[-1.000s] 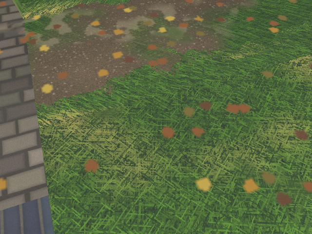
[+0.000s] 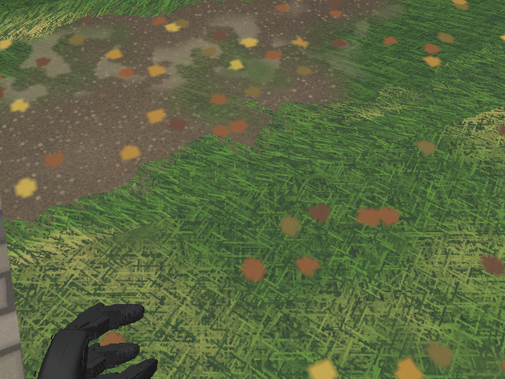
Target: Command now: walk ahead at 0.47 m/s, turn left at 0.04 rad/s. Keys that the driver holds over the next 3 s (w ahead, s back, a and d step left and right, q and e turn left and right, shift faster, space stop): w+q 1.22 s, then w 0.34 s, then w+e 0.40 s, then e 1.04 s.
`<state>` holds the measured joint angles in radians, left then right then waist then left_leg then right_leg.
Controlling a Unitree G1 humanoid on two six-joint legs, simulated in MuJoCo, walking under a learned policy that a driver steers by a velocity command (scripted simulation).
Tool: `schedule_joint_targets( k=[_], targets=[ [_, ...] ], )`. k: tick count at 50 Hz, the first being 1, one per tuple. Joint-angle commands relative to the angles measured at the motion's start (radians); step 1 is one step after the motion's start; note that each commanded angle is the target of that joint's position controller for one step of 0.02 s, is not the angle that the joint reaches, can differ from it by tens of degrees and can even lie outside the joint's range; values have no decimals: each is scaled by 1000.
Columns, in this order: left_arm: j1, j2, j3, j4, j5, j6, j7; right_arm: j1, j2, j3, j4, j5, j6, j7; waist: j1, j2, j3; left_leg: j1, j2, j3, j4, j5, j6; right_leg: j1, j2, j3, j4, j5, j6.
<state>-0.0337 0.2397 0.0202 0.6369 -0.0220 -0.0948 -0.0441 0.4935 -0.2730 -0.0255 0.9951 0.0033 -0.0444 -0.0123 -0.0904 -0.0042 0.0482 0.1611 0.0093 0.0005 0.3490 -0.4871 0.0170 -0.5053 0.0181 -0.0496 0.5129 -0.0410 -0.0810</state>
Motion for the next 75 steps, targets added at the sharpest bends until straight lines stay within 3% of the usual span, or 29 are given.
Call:
schedule_joint_targets(
  k=[1, 2, 3, 5, 6, 12, 17, 23, 26, 27, 28, 29, 30, 31, 32, 34, 37, 42, 46, 50, 51, 52, 53, 54, 56, 60, 70, 73, 75],
  targets=[
    [472, 310, 103, 78, 19, 6, 16, 117, 18, 21, -101, -13, -22, 8, 171, -256, -467, -706, -55, -41, 869, 69, 14, 1008, -406, 682, -69, -304, -273],
    [459, 192, 77, 78, 17, 6, 18, 40, -102, -6, -85, 22, -47, 16, 218, -174, -421, -806, -42, -171, 991, -61, 27, 926, -408, 811, -217, -436, -247],
    [363, 164, 64, 77, 15, 3, 24, -84, -166, -30, -134, 56, -58, 17, 198, -134, -214, -870, 9, -146, 1004, 18, 37, 755, -380, 629, -246, -385, -191],
    [253, 114, 52, 83, 24, -10, 19, -169, -137, -34, -148, 39, -56, 3, 133, -7, -63, -798, 89, -115, 901, 165, 34, 485, -288, 373, -307, -135, -132],
    [228, 110, 52, 91, 35, -22, 18, -121, -115, -36, -142, 35, -42, 1, 89, -72, -74, -726, 120, -129, 873, 209, 27, 420, -273, 298, -335, -90, -128],
    [230, 133, 65, 159, 35, -49, 24, -198, -69, -37, -190, 20, 8, -3, 70, -41, 22, -808, 143, -143, 699, 355, -13, 314, -251, 85, -437, 17, -135],
    [274, 179, 70, 186, 29, -31, 45, -368, -44, -22, -256, 14, -15, 33, 135, -10, 43, -796, 116, -43, 394, 585, -9, 383, -229, -61, -438, 88, -100],
    [350, 221, 84, 223, 6, 24, 53, -488, -59, -24, -366, 19, -13, 73, 153, -24, 44, -850, 67, 39, 264, 423, 50, 634, -301, -117, -288, 354, -65],
    [309, 254, 91, 201, 5, 52, 68, -268, -146, -75, -342, 23, -3, 72, 12, -69, -114, -519, -54, 116, 242, 323, 123, 604, -272, -169, 77, 761, -17],
    [306, 240, 82, 187, 10, 51, 74, -91, -213, -113, -300, 26, 4, 55, -75, -23, -205, -226, -48, 42, 196, 360, 168, 424, -233, -178, 338, 614, 24],
    [406, 100, 37, 135, 41, 27, 58, -46, -340, -143, -294, 28, 8, 38, 4, 234, -308, 175, 223, -468, 170, 249, 343, -49, -72, -154, 727, -178, 94],
    [358, 124, 30, 124, 25, -19, 42, -38, -290, -122, -331, 20, -5, 41, -16, 174, -460, 286, 340, -864, -16, 136, 431, -214, 34, 94, 883, -561, 90],
    [232, 195, 51, 91, -18, -43, 29, -66, -223, -100, -326, 7, -16, 45, -45, 106, -334, 214, 311, -725, -58, 166, 361, -313, -26, 153, 898, -480, 63],
    [202, 184, 45, 74, -21, -56, 30, -124, -196, -92, -330, 9, -22, 45, -7, 53, -218, 63, 271, -584, -60, 245, 322, -310, -71, 141, 819, -388, 48],
    [207, 179, 48, 87, 1, -57, 38, -198, -164, -83, -344, 12, -23, 43, 42, -4, -142, -90, 225, -469, -67, 358, 290, -252, -109, 134, 724, -330, 54],
    [236, 188, 59, 96, 27, -34, 42, -257, -125, -69, -374, -2, -26, 39, 96, 29, -96, -266, 162, -355, -101, 561, 265, -119, -142, 134, 635, -265, 73],
    [230, 150, 53, 80, 39, -6, 46, -244, -164, -81, -372, 6, -31, 22, 112, 39, -86, -362, 138, -288, -134, 641, 283, -99, -127, 108, 515, -181, 132],
    [33, 107, 34, 22, 30, -11, 40, -167, -182, -87, -346, 16, -17, -3, 39, 81, -45, -401, 70, -234, -117, 484, 208, -50, -57, 97, 127, 105, 156],
    [-29, 143, 43, -5, 15, -27, 23, -117, -180, -89, -322, 24, -8, -8, 21, 101, -40, -337, 111, -330, -54, 397, 186, 0, -29, 128, 0, 123, 133],
    [97, 191, 71, 23, 15, -45, 21, -149, -162, -87, -329, 19, 7, -13, 100, 143, -70, -281, 120, -410, 92, 463, 147, 159, -21, 117, -69, -9, 70],
    [203, 222, 87, 43, 26, -50, 27, -154, -121, -72, -339, 14, 6, -9, 153, 118, -158, -321, 63, -369, 244, 482, 116, 345, -70, 145, -75, -14, 31],
    [352, 277, 99, 54, 36, -47, 36, -130, -62, -48, -359, -7, 6, -8, 196, -20, -310, -459, -15, -272, 532, 268, 76, 612, -248, 328, -60, -79, -22],
    [399, 333, 113, 89, 41, -34, 27, 14, -29, -38, -389, 34, -4, -6, 113, -385, -378, -824, -120, -185, 824, -136, 22, 859, -435, 819, -182, -338, -176],
    [359, 224, 90, 65, 19, -30, 22, -6, -143, -57, -351, 43, -1, -11, 139, -225, -283, -929, -36, -213, 943, -77, 7, 797, -428, 827, -222, -527, -151],
    [277, 158, 68, 53, 26, -18, 29, -168, -177, -71, -371, 23, 8, -11, 149, -60, -108, -908, 32, -156, 935, 93, -5, 563, -344, 522, -243, -333, -90],
    [253, 134, 63, 89, 29, -25, 36, -197, -103, -66, -396, 28, 21, 6, 112, -106, -44, -835, 97, -119, 825, 183, -10, 407, -266, 262, -323, -81, -92],
    [349, 215, 75, 185, 1, -5, 33, -452, -31, -26, -467, 15, -12, 45, 175, -47, 17, -796, 66, -9, 318, 479, -5, 462, -250, 28, -365, 136, -102],
    [393, 237, 79, 220, -11, 15, 33, -504, -51, -31, -496, 18, -17, 56, 169, -67, 30, -783, 47, 10, 239, 400, 29, 555, -296, 33, -327, 223, -90],
    [382, 261, 83, 230, -17, 27, 39, -443, -89, -49, -488, 11, -17, 57, 108, -97, -22, -651, 1, 43, 192, 342, 66, 588, -297, 7, -216, 488, -67]
  ],
)
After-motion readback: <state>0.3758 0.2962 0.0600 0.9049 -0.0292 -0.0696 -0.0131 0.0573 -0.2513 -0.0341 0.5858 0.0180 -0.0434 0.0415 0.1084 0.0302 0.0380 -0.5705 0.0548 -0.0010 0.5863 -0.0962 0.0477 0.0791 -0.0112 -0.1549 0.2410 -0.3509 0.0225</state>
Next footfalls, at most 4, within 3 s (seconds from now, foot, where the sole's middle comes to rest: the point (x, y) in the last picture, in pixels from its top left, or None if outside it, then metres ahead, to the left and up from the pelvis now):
0.54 left None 0.45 0.17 -0.75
1.02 right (206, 259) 0.79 0.09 -0.75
1.54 left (73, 254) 0.84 0.47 -0.75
2.08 right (88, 157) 1.22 0.47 -0.75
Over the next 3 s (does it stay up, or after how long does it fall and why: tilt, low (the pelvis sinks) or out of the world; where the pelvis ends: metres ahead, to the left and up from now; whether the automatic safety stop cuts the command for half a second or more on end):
stays up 1.14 0.53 0.01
